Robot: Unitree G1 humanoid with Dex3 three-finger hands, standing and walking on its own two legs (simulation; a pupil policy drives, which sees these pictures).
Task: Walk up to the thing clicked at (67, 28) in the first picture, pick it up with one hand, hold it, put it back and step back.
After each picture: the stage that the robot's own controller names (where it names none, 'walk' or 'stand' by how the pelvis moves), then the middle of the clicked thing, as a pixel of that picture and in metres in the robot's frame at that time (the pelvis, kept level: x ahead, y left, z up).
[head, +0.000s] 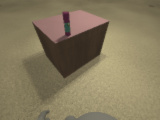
stand; (67, 24) +0.94 +0.31 +0.11
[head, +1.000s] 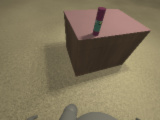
walk; (98, 22) +0.86 +0.04 +0.14
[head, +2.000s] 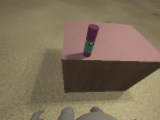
sink last; (89, 42) +0.56 +0.05 +0.15
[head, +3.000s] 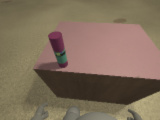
rise first; (60, 52) +0.41 +0.22 +0.15
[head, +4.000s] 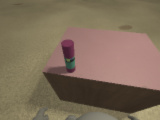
stand; (69, 58) +0.41 +0.17 +0.11
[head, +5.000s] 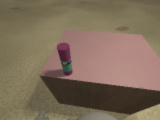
stand; (66, 61) +0.39 +0.18 +0.11
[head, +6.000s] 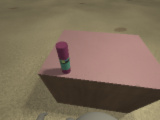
stand; (64, 59) +0.41 +0.20 +0.11
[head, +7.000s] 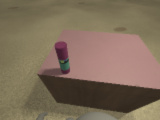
stand; (63, 59) +0.40 +0.20 +0.11
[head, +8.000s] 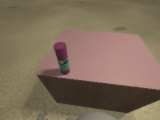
stand; (63, 60) +0.40 +0.20 +0.11
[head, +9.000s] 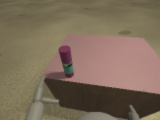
rise first; (67, 63) +0.38 +0.19 +0.11
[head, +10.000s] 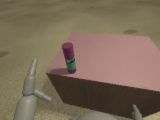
go down; (70, 59) +0.42 +0.19 +0.11
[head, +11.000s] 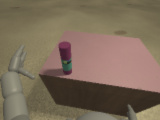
go down; (66, 60) +0.40 +0.18 +0.12
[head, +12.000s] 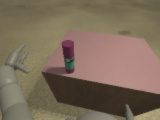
go down; (69, 58) +0.41 +0.17 +0.12
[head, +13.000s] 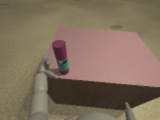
close in; (62, 59) +0.39 +0.19 +0.13
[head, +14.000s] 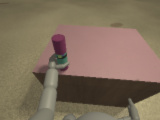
close; (61, 55) +0.42 +0.19 +0.14
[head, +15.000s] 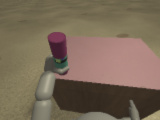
lift; (60, 57) +0.30 +0.17 +0.26
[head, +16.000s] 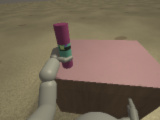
lift; (64, 48) +0.36 +0.16 +0.29
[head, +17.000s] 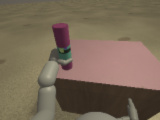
hold; (64, 49) +0.33 +0.16 +0.29
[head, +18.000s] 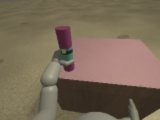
hold; (66, 51) +0.35 +0.15 +0.27
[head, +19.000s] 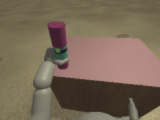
crouch; (60, 49) +0.33 +0.17 +0.29
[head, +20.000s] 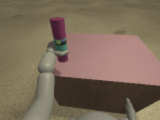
lower; (60, 42) +0.42 +0.19 +0.27
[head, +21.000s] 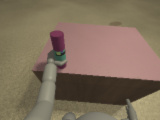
lower; (59, 52) +0.43 +0.20 +0.15
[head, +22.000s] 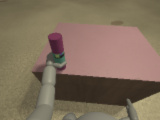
lower; (58, 54) +0.41 +0.20 +0.15
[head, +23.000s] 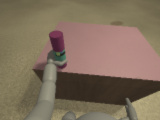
lower; (59, 52) +0.42 +0.20 +0.15
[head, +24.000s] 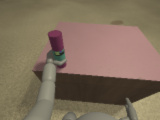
lower; (58, 52) +0.43 +0.20 +0.15
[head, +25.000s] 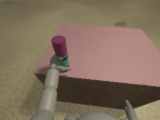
open; (62, 56) +0.39 +0.19 +0.15
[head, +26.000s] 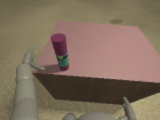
sink last; (61, 55) +0.41 +0.18 +0.14
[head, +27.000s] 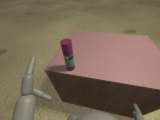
sink last; (68, 56) +0.43 +0.20 +0.13
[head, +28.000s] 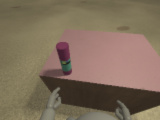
stand; (65, 60) +0.39 +0.19 +0.12
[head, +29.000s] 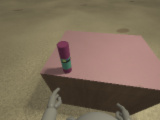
stand; (65, 59) +0.41 +0.20 +0.11
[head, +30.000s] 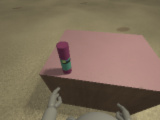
stand; (65, 60) +0.40 +0.20 +0.11
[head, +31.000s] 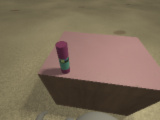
walk; (63, 59) +0.41 +0.20 +0.12
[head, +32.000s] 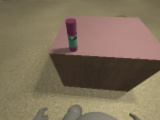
walk; (72, 37) +0.59 +0.17 +0.14
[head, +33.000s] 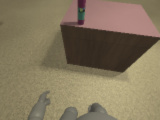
walk; (81, 10) +0.91 +0.14 +0.15
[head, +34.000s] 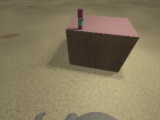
stand; (80, 19) +1.18 +0.20 +0.13
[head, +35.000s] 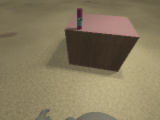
stand; (79, 19) +1.16 +0.19 +0.11
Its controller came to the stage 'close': yes
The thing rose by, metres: 0.20
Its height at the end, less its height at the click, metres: +0.00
